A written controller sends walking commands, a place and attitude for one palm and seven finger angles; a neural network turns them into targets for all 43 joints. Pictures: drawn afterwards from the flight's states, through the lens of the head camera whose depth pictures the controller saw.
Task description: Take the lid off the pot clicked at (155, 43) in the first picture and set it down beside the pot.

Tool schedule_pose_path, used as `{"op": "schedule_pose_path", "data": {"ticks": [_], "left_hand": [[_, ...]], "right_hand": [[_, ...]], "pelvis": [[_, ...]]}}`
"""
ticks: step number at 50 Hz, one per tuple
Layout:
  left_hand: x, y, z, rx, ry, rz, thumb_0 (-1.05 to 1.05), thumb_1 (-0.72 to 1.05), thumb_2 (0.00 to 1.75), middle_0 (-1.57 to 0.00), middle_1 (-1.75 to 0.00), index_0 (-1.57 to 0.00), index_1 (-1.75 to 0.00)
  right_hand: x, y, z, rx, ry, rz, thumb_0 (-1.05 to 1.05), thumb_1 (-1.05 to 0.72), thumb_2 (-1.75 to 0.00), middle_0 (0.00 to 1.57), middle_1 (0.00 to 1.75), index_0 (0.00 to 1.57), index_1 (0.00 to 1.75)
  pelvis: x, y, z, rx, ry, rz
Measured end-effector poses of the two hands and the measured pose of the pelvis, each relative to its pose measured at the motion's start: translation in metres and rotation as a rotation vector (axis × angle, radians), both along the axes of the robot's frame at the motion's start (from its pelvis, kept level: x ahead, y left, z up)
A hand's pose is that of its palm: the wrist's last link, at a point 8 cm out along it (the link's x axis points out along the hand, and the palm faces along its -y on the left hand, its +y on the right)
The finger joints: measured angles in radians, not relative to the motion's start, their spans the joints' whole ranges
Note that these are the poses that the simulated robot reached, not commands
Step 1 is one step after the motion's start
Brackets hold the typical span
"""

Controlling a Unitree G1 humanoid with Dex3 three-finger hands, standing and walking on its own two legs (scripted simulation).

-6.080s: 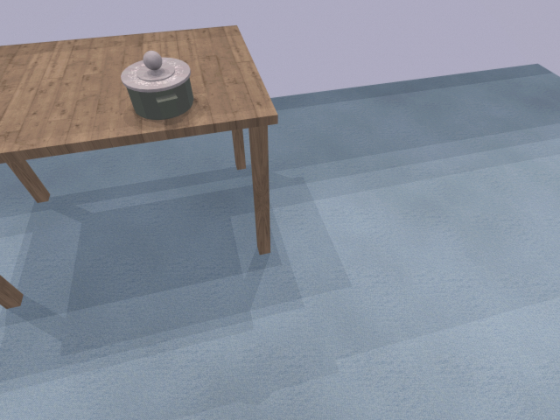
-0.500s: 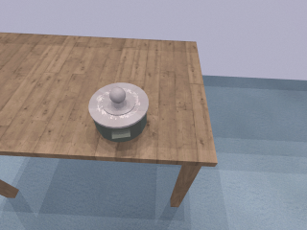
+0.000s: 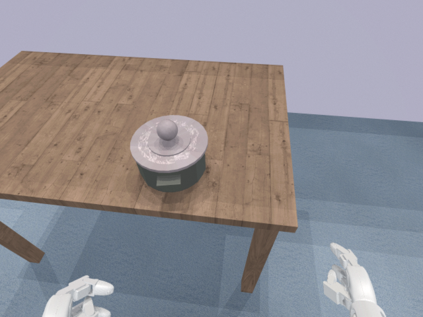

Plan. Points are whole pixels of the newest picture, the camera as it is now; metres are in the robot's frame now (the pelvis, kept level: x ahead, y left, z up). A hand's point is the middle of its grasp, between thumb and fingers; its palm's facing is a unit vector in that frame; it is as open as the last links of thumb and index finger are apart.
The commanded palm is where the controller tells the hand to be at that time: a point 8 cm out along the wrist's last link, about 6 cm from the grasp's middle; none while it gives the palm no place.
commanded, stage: lift the closed hand beside the body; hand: left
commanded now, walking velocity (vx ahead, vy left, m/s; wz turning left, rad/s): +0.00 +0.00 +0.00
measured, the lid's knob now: (167, 130) +0.48 +0.15 +0.08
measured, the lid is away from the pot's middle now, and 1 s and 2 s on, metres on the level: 0.00 0.00 0.00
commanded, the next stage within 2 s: raise the hand higher, near the body in 0.14 s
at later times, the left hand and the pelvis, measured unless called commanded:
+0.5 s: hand (84, 291) +0.15 +0.23 +0.01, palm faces +0.18 -0.90 -0.39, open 3.1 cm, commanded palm +0.11 +0.27 +0.05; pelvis +0.02 +0.01 +0.00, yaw -2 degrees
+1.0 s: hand (64, 263) +0.17 +0.24 +0.08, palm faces +0.24 -0.88 -0.41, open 3.1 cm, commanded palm +0.14 +0.28 +0.12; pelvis +0.01 +0.02 +0.01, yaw -2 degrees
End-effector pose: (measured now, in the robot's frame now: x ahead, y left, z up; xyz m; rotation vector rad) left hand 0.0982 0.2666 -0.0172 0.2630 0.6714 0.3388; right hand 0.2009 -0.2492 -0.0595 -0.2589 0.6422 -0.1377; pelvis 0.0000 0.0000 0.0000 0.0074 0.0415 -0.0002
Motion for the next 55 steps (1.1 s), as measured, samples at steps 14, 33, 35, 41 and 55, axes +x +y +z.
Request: {"op": "schedule_pose_path", "data": {"ticks": [14, 33, 35, 41, 55], "left_hand": [[0.012, 0.005, 0.029, 0.048, -0.054, -0.032, 0.02, 0.89, 0.89, -1.26, -1.46, -1.25, -1.46], [0.036, 0.011, 0.08, 0.103, -0.225, -0.129, 0.02, 0.89, 0.89, -1.29, -1.5, -1.29, -1.5], [0.037, 0.012, 0.085, 0.11, -0.246, -0.133, 0.02, 0.89, 0.89, -1.29, -1.5, -1.29, -1.5], [0.04, 0.015, 0.101, 0.136, -0.316, -0.135, 0.02, 0.89, 0.89, -1.3, -1.5, -1.29, -1.5], [0.047, 0.018, 0.14, 0.212, -0.478, -0.168, 0.02, 0.89, 0.89, -1.3, -1.5, -1.3, -1.5]], "right_hand": [[-0.033, 0.024, -0.034, 0.086, 0.149, -0.034, 0.01, -0.9, -0.9, 0.2, 0.3, 0.2, 0.3], [-0.001, 0.033, -0.016, 0.073, 0.05, -0.023, 0.01, -0.9, -0.9, 0.2, 0.3, 0.2, 0.3], [0.004, 0.036, -0.013, 0.073, 0.035, -0.01, 0.01, -0.9, -0.9, 0.2, 0.3, 0.2, 0.3], [0.01, 0.048, -0.009, 0.087, 0.012, 0.025, 0.01, -0.9, -0.9, 0.2, 0.3, 0.2, 0.3], [-0.013, 0.055, -0.017, 0.112, 0.046, 0.04, 0.01, -0.9, -0.9, 0.2, 0.3, 0.2, 0.3]], "pelvis": [[0.012, 0.002, 0.003, 0.008, -0.014, -0.017], [0.024, 0.018, 0.005, 0.007, -0.009, -0.033], [0.023, 0.019, 0.005, 0.007, -0.01, -0.031], [0.021, 0.021, 0.005, 0.005, -0.021, -0.029], [0.011, 0.019, 0.006, -0.004, -0.047, -0.03]]}}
